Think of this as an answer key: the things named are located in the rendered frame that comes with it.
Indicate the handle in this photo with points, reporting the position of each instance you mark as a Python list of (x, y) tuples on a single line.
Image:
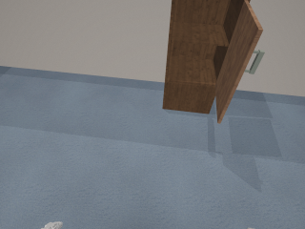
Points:
[(259, 55)]

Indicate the cupboard door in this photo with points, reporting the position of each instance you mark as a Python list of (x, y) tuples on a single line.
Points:
[(246, 34)]

